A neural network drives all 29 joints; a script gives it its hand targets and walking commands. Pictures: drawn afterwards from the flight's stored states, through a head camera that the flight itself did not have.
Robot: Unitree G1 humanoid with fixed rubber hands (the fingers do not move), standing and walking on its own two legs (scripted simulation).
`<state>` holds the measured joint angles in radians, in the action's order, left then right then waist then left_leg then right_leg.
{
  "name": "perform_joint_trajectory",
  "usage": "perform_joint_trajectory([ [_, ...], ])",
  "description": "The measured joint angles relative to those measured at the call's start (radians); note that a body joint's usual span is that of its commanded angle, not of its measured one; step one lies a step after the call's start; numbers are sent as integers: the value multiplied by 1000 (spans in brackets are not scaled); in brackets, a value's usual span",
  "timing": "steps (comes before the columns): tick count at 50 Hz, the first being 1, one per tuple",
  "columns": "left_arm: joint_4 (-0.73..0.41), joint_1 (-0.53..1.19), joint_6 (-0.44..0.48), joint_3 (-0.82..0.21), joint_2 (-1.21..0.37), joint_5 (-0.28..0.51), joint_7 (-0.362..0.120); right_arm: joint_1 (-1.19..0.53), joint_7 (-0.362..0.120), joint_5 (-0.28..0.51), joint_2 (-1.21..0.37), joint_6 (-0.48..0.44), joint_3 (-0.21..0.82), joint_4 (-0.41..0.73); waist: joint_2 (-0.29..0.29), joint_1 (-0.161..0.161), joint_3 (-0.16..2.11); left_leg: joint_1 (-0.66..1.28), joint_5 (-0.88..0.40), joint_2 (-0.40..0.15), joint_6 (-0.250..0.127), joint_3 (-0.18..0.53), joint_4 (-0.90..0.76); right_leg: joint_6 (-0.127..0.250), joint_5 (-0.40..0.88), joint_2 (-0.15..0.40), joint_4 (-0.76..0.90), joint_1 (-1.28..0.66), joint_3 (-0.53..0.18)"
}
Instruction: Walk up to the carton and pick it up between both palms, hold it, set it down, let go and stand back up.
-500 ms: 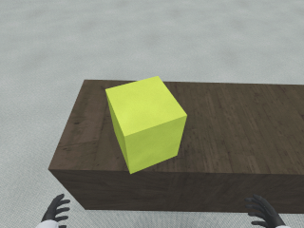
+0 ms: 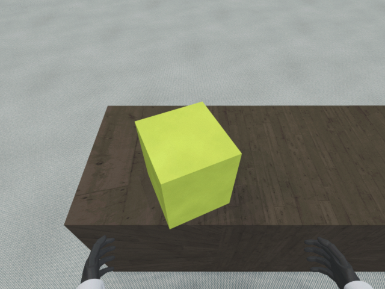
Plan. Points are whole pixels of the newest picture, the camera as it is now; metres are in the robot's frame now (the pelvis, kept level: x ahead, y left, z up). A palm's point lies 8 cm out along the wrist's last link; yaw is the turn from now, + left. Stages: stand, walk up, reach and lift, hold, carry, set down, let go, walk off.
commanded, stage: reach and lift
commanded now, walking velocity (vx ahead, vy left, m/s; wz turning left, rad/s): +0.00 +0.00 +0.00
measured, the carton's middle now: (185, 165) +0.46 +0.06 -0.08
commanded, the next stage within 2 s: none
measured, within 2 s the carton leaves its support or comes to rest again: neither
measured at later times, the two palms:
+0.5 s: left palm (110, 284) +0.15 +0.19 -0.05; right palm (341, 262) +0.22 -0.28 -0.07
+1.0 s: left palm (123, 256) +0.20 +0.17 -0.04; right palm (337, 236) +0.26 -0.28 -0.04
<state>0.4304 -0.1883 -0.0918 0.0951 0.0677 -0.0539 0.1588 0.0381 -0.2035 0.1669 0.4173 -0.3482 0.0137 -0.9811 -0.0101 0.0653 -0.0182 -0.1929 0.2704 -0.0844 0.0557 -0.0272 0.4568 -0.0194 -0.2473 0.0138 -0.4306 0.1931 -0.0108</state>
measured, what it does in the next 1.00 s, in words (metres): stands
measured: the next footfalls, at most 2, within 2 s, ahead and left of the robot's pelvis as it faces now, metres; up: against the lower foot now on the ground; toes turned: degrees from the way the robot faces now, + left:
none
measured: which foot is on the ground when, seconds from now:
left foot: down 0.00-1.00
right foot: down 0.00-1.00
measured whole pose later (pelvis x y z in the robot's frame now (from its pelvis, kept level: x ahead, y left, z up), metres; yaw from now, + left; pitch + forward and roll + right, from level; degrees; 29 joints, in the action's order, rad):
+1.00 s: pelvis -0.01 -0.03 -0.01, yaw +0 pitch +5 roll +0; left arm 0.49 -0.07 0.22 0.03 -0.05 0.01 0.29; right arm -0.19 -0.31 0.52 0.47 -0.58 0.27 -1.14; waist 0.02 0.12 0.06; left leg -0.34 0.28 -0.11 0.08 -0.02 0.54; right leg 0.02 -0.29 -0.01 -0.58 0.38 -0.01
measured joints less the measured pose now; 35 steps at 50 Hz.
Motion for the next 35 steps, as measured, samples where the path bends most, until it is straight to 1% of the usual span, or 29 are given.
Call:
perform_joint_trajectory([
  [3,-29,-21,36,1,-21,-15,14,5,-21,53,19,-32,32,-18,4,11,7,4,3,-5,4,1,-6,3,0,-5,12,-7,2],
  [7,-45,-41,82,-6,-33,-25,20,-11,-34,106,35,-82,77,-48,3,21,10,14,4,-14,11,5,-15,9,0,-13,25,-20,6],
  [10,-50,-59,113,-6,-42,-33,15,-20,-33,138,39,-115,107,-57,2,26,8,23,-1,-18,16,8,-29,13,2,-18,35,-28,10],
  [17,-62,-109,210,-29,-66,-20,27,-21,-47,192,36,-182,143,-69,-4,32,23,2,-11,-19,26,22,-38,23,-11,-19,13,2,24],
  [21,-39,-115,259,-37,-83,-16,27,-22,-56,217,42,-223,173,-86,-13,33,27,-17,-14,-19,29,25,-34,27,-17,-19,-9,28,27],
  [24,-23,-110,297,-36,-88,5,32,-27,-58,226,43,-244,179,-90,-15,33,37,-44,-12,-16,26,22,-19,29,-30,-16,-45,66,23],
  [28,-9,-89,365,-41,-82,34,49,-26,-61,260,45,-289,206,-75,-12,33,48,-75,-5,-17,26,20,7,32,-43,-17,-86,105,19],
  [31,6,-69,383,-44,-84,46,60,-36,-74,279,40,-307,219,-88,-8,32,56,-86,0,-19,32,16,21,35,-50,-19,-106,123,14],
  [35,39,-33,390,-59,-96,66,78,-65,-83,306,45,-310,238,-113,-1,32,74,-104,6,-23,31,9,39,38,-54,-24,-125,145,5],
])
